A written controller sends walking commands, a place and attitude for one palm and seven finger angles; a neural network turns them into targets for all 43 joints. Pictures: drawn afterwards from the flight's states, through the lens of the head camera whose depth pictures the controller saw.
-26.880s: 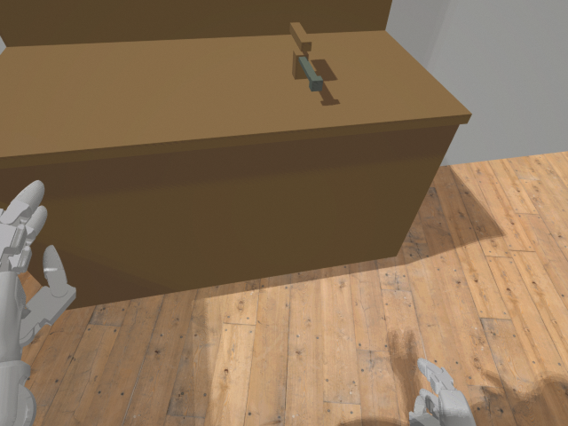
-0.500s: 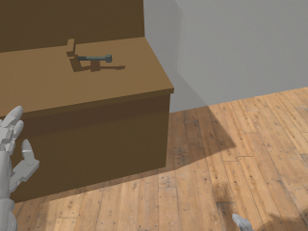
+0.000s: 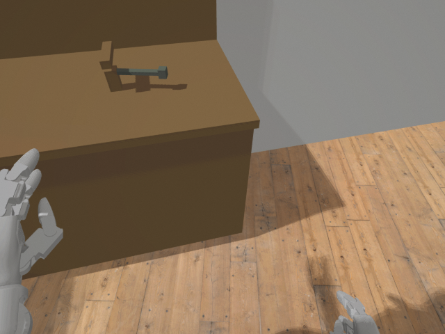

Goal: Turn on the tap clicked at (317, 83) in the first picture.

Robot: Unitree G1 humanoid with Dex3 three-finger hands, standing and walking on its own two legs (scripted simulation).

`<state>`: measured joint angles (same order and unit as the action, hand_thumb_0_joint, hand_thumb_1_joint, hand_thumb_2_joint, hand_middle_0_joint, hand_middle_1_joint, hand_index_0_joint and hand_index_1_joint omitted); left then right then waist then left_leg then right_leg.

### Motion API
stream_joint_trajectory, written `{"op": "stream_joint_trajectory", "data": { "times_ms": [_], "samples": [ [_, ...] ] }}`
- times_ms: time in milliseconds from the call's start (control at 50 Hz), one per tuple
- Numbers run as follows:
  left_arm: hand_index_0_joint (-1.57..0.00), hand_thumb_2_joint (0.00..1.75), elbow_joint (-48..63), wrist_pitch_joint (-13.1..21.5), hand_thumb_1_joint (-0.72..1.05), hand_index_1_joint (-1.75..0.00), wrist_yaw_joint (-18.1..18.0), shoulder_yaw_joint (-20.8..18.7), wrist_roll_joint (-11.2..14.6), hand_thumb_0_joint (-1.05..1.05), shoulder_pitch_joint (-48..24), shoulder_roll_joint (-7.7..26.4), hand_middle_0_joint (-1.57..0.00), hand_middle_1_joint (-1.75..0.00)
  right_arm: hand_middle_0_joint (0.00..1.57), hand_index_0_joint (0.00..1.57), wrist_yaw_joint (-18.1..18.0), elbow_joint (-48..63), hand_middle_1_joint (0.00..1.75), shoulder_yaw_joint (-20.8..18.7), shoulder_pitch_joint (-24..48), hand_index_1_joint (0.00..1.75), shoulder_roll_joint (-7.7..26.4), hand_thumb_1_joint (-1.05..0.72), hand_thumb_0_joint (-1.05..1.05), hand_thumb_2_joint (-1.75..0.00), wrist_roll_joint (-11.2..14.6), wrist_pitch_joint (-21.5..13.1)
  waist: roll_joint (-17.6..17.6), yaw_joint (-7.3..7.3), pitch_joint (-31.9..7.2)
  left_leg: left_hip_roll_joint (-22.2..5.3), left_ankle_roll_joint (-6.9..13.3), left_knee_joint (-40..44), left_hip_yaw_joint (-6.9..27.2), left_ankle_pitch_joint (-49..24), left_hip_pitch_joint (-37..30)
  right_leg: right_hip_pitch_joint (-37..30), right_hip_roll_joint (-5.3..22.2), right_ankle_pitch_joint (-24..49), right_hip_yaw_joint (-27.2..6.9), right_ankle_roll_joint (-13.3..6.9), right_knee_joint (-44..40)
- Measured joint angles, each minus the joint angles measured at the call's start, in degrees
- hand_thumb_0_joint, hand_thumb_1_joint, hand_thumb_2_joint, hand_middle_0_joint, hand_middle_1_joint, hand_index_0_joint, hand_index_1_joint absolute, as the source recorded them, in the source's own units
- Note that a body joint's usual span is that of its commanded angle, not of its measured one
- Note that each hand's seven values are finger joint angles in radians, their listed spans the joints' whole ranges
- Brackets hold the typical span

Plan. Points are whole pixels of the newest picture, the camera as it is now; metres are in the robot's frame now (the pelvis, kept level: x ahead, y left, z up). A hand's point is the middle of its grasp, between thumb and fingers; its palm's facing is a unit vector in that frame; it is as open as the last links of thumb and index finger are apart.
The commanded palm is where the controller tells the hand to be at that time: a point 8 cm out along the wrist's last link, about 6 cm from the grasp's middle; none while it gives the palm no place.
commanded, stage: stand and check the lever's angle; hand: left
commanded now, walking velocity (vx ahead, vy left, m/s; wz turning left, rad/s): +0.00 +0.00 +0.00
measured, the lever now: (162, 72) +0.82 +0.24 +0.06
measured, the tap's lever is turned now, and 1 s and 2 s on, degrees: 75 75 75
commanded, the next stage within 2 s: stand and wait in 0.12 s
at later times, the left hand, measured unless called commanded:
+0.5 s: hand (51, 209) +0.25 +0.27 +0.15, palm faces +0.40 -0.84 -0.37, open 7.4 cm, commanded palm +0.19 +0.30 +0.18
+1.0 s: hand (50, 208) +0.25 +0.27 +0.16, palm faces +0.39 -0.84 -0.38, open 7.4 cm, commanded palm +0.19 +0.30 +0.18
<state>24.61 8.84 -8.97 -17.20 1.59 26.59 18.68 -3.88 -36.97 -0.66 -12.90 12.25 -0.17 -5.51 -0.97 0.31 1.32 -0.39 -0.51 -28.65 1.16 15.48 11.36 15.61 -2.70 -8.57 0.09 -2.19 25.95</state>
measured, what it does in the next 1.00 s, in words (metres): stands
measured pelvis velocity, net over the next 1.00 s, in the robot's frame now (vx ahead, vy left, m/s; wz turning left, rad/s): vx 0.03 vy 0.02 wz -0.01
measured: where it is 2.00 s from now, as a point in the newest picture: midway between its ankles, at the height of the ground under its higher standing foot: outside the picture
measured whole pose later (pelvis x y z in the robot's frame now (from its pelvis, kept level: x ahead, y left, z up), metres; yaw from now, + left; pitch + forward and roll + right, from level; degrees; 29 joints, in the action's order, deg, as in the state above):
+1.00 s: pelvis +0.03 +0.02 +0.00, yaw -1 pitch +0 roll -1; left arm 25.0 8.7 -8.8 -18.2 2.4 26.5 19.6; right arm -3.9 -35.0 -0.4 -10.9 11.9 0.0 -4.2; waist -1.3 0.5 1.4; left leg 0.5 1.2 -26.1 0.2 16.5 9.3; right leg 13.5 -1.8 -9.2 -1.0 -0.4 23.0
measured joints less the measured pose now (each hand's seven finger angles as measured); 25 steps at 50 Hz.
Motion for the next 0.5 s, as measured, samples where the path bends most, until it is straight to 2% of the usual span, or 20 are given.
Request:
{"op": "stream_joint_trajectory", "data": {
  "times_ms": [140, 500],
  "samples": [
    [-0.21, 0.90, 0.25, 0.23, 0.88, -0.30, -0.23, -1.86, 0.42, 0.02, -0.26, 1.55, -0.21, -0.31, 0.20, 0.20, 0.00, 1.12, 0.30, 0.06, 0.93, 0.30, -0.56, -0.90, 0.01, -0.89, 0.21, -0.33, 0.46, -0.18, 0.75, 0.35, 0.54, 1.44, -0.33, 0.15, -1.08, -0.90, 0.33, -0.27, -0.40, 0.59, -1.10],
    [-0.21, 0.90, 1.06, -0.17, 0.89, -0.30, 0.11, -1.26, 0.98, 0.02, 0.00, 1.10, -0.21, -0.31, 0.20, 0.20, 0.14, 2.63, 0.30, 0.37, 2.92, 0.30, -0.95, -0.90, 0.01, -0.89, 0.26, 1.01, 0.47, 0.39, 0.55, 0.74, 1.52, 1.82, -0.83, 1.54, -2.24, -2.22, 0.68, -1.27, -0.99, 1.61, -2.03]
  ]
}}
